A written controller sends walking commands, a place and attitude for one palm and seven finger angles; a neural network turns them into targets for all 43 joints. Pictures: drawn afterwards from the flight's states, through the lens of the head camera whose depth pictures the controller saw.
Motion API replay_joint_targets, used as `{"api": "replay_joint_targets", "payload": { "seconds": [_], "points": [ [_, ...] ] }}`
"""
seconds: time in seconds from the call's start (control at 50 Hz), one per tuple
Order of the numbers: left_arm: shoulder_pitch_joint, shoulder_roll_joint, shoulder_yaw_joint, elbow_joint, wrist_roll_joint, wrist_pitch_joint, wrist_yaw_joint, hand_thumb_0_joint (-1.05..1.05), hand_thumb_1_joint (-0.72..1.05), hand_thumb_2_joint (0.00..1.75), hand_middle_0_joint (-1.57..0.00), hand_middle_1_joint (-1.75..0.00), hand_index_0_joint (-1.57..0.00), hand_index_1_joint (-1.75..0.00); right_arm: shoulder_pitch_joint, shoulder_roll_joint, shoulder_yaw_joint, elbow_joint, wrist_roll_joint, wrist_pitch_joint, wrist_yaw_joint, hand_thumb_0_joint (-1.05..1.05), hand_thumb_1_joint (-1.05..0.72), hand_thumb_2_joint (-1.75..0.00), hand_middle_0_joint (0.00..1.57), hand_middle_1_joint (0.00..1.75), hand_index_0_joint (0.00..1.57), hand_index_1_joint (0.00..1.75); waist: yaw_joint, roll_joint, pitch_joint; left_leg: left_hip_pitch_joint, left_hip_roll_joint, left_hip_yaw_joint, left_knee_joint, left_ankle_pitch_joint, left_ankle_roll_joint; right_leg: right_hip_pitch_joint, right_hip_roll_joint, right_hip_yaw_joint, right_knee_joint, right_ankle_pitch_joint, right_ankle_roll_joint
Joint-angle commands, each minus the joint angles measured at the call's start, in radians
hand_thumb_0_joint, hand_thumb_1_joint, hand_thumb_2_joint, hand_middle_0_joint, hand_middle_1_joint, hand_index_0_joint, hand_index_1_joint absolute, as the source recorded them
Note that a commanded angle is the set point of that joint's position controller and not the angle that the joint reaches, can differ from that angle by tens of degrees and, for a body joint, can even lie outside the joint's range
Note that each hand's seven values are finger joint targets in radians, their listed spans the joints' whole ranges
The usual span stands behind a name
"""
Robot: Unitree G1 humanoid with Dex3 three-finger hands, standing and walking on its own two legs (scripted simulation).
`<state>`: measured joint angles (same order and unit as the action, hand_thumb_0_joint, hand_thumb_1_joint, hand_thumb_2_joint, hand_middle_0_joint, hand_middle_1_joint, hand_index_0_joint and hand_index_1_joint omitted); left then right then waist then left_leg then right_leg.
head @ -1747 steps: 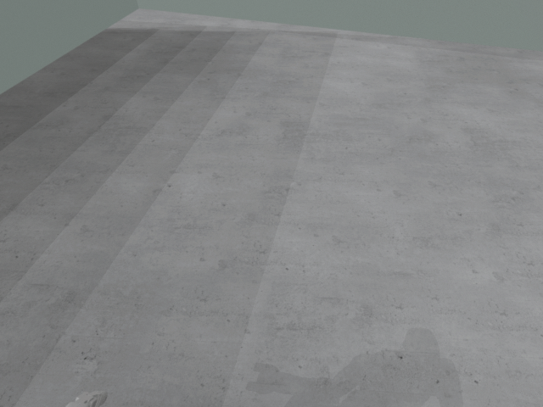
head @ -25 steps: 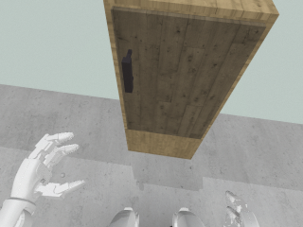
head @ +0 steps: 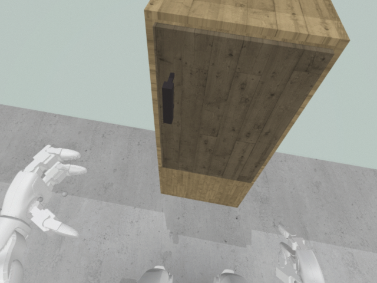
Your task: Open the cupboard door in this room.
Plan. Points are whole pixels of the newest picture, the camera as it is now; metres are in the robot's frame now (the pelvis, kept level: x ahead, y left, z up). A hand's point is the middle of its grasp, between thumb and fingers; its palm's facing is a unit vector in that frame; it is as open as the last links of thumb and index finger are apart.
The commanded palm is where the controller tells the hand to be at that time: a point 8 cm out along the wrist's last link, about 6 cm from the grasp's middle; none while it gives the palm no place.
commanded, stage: raise the hand with hooked fingers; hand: left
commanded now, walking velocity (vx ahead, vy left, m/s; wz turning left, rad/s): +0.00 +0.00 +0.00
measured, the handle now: (169, 98) +0.54 +0.09 +0.05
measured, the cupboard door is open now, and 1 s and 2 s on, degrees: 0 0 0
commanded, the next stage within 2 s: move the hooked fingers beside the handle in 0.70 s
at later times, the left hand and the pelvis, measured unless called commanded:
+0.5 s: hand (70, 173) +0.30 +0.26 +0.07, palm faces -0.08 -1.00 -0.04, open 14.0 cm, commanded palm +0.27 +0.30 +0.07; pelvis +0.01 -0.01 +0.01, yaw -1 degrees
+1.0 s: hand (76, 169) +0.31 +0.25 +0.06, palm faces -0.08 -1.00 -0.02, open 14.0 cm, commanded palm +0.30 +0.29 +0.07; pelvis +0.00 -0.02 +0.00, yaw +0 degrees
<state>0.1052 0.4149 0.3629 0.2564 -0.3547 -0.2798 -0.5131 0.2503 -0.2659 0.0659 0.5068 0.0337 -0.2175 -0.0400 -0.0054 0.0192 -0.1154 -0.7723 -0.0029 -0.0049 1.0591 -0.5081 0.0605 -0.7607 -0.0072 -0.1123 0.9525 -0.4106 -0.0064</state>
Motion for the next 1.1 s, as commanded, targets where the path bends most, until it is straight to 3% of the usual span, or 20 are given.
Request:
{"api": "replay_joint_targets", "payload": {
  "seconds": [0.0, 0.06, 0.12, 0.16, 0.24, 0.26, 0.34, 0.46, 0.54, 0.66, 0.72, 0.78, 0.8, 0.84, 0.86, 0.88, 0.92, 1.0, 1.08],
  "points": [
    [-0.199, 0.238, 0.118, -0.14, -0.038, -0.049, -0.034, 0.0, -0.5, 0.3, -0.3, -1.2, -0.3, -1.2, 0.004, -0.176, -0.084, -0.127, 0.01, -0.042, -0.02, 0.0, -0.9, -0.9, 0.2, 0.3, 0.2, 0.3, -0.011, 0.082, -0.228, 0.163, 0.007, -0.078, -0.215, 0.326, -0.066, 0.134, 0.046, 0.035, -0.095, 0.133, -0.036],
    [-0.238, 0.275, 0.145, -0.11, -0.044, -0.045, -0.055, 0.0, -0.5, 0.3, -0.3, -1.2, -0.3, -1.2, 0.01, -0.178, -0.083, -0.123, 0.009, -0.039, -0.021, 0.0, -0.9, -0.9, 0.2, 0.3, 0.2, 0.3, -0.005, 0.1, -0.249, 0.165, 0.003, -0.069, -0.208, 0.358, -0.063, 0.154, 0.046, 0.044, -0.096, 0.162, -0.039],
    [-0.258, 0.283, 0.154, -0.06, -0.052, -0.041, -0.07, 0.0, -0.5, 0.3, -0.3, -1.2, -0.3, -1.2, 0.013, -0.181, -0.085, -0.119, 0.012, -0.035, -0.023, 0.0, -0.9, -0.9, 0.2, 0.3, 0.2, 0.3, -0.009, 0.067, -0.235, 0.144, 0.003, -0.065, -0.213, 0.328, -0.056, 0.16, 0.043, 0.048, -0.11, 0.147, -0.034],
    [-0.306, 0.323, 0.179, -0.063, -0.055, -0.046, -0.081, 0.0, -0.5, 0.3, -0.3, -1.2, -0.3, -1.2, 0.022, -0.184, -0.083, -0.114, 0.011, -0.035, -0.023, 0.0, -0.9, -0.9, 0.2, 0.3, 0.2, 0.3, -0.006, 0.089, -0.265, 0.157, 0.003, -0.06, -0.208, 0.363, -0.055, 0.182, 0.045, 0.055, -0.107, 0.178, -0.038],
    [-0.26, 0.3, 0.164, -0.032, -0.06, -0.046, -0.098, 0.0, -0.5, 0.3, -0.3, -1.2, -0.3, -1.2, 0.032, -0.184, -0.09, -0.12, 0.011, -0.037, -0.017, 0.0, -0.9, -0.9, 0.2, 0.3, 0.2, 0.3, 0.0, 0.096, -0.27, 0.177, 0.003, -0.059, -0.203, 0.43, -0.055, 0.181, 0.047, 0.055, -0.104, 0.222, -0.039],
    [-0.258, 0.3, 0.164, -0.05, -0.061, -0.047, -0.1, 0.0, -0.5, 0.3, -0.3, -1.2, -0.3, -1.2, 0.037, -0.182, -0.091, -0.121, 0.011, -0.036, -0.012, 0.0, -0.9, -0.9, 0.2, 0.3, 0.2, 0.3, 0.0, 0.101, -0.298, 0.188, 0.004, -0.056, -0.202, 0.456, -0.055, 0.193, 0.045, 0.056, -0.103, 0.245, -0.035],
    [-0.257, 0.312, 0.184, -0.026, -0.067, -0.051, -0.088, 0.0, -0.5, 0.3, -0.3, -1.2, -0.3, -1.2, 0.039, -0.187, -0.096, -0.124, 0.01, -0.029, -0.009, 0.0, -0.9, -0.9, 0.2, 0.3, 0.2, 0.3, -0.003, 0.056, -0.25, 0.135, 0.001, -0.047, -0.2, 0.39, -0.049, 0.191, 0.047, 0.063, -0.109, 0.216, -0.035],
    [-0.28, 0.327, 0.192, -0.079, -0.059, -0.079, -0.072, 0.0, -0.5, 0.3, -0.3, -1.2, -0.3, -1.2, 0.044, -0.178, -0.095, -0.124, 0.008, -0.025, -0.008, 0.0, -0.9, -0.9, 0.2, 0.3, 0.2, 0.3, -0.006, 0.114, -0.294, 0.169, 0.001, -0.04, -0.204, 0.406, -0.048, 0.207, 0.043, 0.071, -0.109, 0.234, -0.031],
    [-0.279, 0.318, 0.187, -0.039, -0.062, -0.079, -0.075, 0.0, -0.5, 0.3, -0.3, -1.2, -0.3, -1.2, 0.036, -0.179, -0.09, -0.121, 0.009, -0.023, -0.012, 0.0, -0.9, -0.9, 0.2, 0.3, 0.2, 0.3, -0.011, 0.081, -0.249, 0.129, 0.0, -0.039, -0.202, 0.351, -0.044, 0.202, 0.044, 0.077, -0.118, 0.202, -0.032],
    [-0.292, 0.31, 0.177, -0.041, -0.063, -0.082, -0.086, 0.0, -0.5, 0.3, -0.3, -1.2, -0.3, -1.2, 0.03, -0.174, -0.087, -0.119, 0.011, -0.022, -0.015, 0.0, -0.9, -0.9, 0.2, 0.3, 0.2, 0.3, -0.011, 0.091, -0.272, 0.144, -0.001, -0.039, -0.205, 0.362, -0.042, 0.214, 0.04, 0.079, -0.119, 0.218, -0.031],
    [-0.282, 0.289, 0.166, -0.001, -0.066, -0.076, -0.094, 0.0, -0.5, 0.3, -0.3, -1.2, -0.3, -1.2, 0.024, -0.175, -0.086, -0.121, 0.014, -0.02, -0.016, 0.0, -0.9, -0.9, 0.2, 0.3, 0.2, 0.3, -0.016, 0.05, -0.243, 0.117, -0.001, -0.037, -0.207, 0.313, -0.04, 0.204, 0.038, 0.081, -0.129, 0.181, -0.026],
    [-0.307, 0.3, 0.165, -0.008, -0.063, -0.08, -0.098, 0.0, -0.5, 0.3, -0.3, -1.2, -0.3, -1.2, 0.023, -0.175, -0.085, -0.122, 0.014, -0.018, -0.018, 0.0, -0.9, -0.9, 0.2, 0.3, 0.2, 0.3, -0.014, 0.067, -0.251, 0.123, -0.002, -0.039, -0.207, 0.306, -0.04, 0.2, 0.038, 0.082, -0.127, 0.168, -0.029],
    [-0.339, 0.277, 0.14, -0.002, -0.062, -0.078, -0.099, 0.0, -0.5, 0.3, -0.3, -1.2, -0.3, -1.2, 0.019, -0.172, -0.082, -0.121, 0.015, -0.018, -0.02, 0.0, -0.9, -0.9, 0.2, 0.3, 0.2, 0.3, -0.025, 0.08, -0.231, 0.12, -0.003, -0.037, -0.206, 0.281, -0.039, 0.18, 0.037, 0.085, -0.133, 0.148, -0.027],
    [-0.422, 0.304, 0.149, 0.028, -0.057, -0.081, -0.091, 0.0, -0.5, 0.3, -0.3, -1.2, -0.3, -1.2, 0.026, -0.18, -0.081, -0.104, 0.011, -0.015, -0.029, 0.0, -0.9, -0.9, 0.2, 0.3, 0.2, 0.3, -0.037, 0.052, -0.21, 0.096, 0.0, -0.041, -0.197, 0.247, -0.037, 0.161, 0.04, 0.09, -0.132, 0.11, -0.031],
    [-0.464, 0.307, 0.142, 0.028, -0.049, -0.086, -0.09, 0.0, -0.5, 0.3, -0.3, -1.2, -0.3, -1.2, 0.027, -0.18, -0.081, -0.098, 0.013, -0.015, -0.032, 0.0, -0.9, -0.9, 0.2, 0.3, 0.2, 0.3, -0.039, 0.07, -0.226, 0.102, 0.0, -0.043, -0.199, 0.242, -0.038, 0.161, 0.037, 0.092, -0.129, 0.105, -0.029],
    [-0.485, 0.263, 0.099, 0.038, -0.045, -0.085, -0.092, 0.0, -0.5, 0.3, -0.3, -1.2, -0.3, -1.2, 0.027, -0.174, -0.079, -0.099, 0.014, -0.016, -0.034, 0.0, -0.9, -0.9, 0.2, 0.3, 0.2, 0.3, -0.047, 0.092, -0.222, 0.114, -0.001, -0.042, -0.201, 0.233, -0.038, 0.142, 0.035, 0.09, -0.131, 0.098, -0.029],
    [-0.518, 0.295, 0.115, 0.065, -0.032, -0.087, -0.086, 0.0, -0.5, 0.3, -0.3, -1.2, -0.3, -1.2, 0.038, -0.182, -0.082, -0.087, 0.014, -0.015, -0.039, 0.0, -0.9, -0.9, 0.2, 0.3, 0.2, 0.3, -0.044, 0.068, -0.241, 0.116, 0.002, -0.05, -0.204, 0.226, -0.038, 0.14, 0.033, 0.087, -0.127, 0.087, -0.029],
    [-0.544, 0.294, 0.097, 0.055, -0.014, -0.086, -0.074, 0.0, -0.5, 0.3, -0.3, -1.2, -0.3, -1.2, 0.041, -0.177, -0.081, -0.088, 0.013, -0.011, -0.033, 0.0, -0.9, -0.9, 0.2, 0.3, 0.2, 0.3, -0.029, 0.129, -0.3, 0.161, 0.003, -0.054, -0.209, 0.294, -0.047, 0.153, 0.031, 0.08, -0.11, 0.142, -0.034],
    [-0.508, 0.317, 0.142, 0.137, -0.013, -0.066, -0.046, 0.0, -0.5, 0.3, -0.3, -1.2, -0.3, -1.2, 0.049, -0.178, -0.079, -0.093, 0.01, 0.013, -0.025, 0.0, -0.9, -0.9, 0.2, 0.3, 0.2, 0.3, -0.017, 0.045, -0.289, 0.097, 0.002, -0.039, -0.204, 0.298, -0.043, 0.196, 0.033, 0.087, -0.11, 0.167, -0.028]
  ]
}}
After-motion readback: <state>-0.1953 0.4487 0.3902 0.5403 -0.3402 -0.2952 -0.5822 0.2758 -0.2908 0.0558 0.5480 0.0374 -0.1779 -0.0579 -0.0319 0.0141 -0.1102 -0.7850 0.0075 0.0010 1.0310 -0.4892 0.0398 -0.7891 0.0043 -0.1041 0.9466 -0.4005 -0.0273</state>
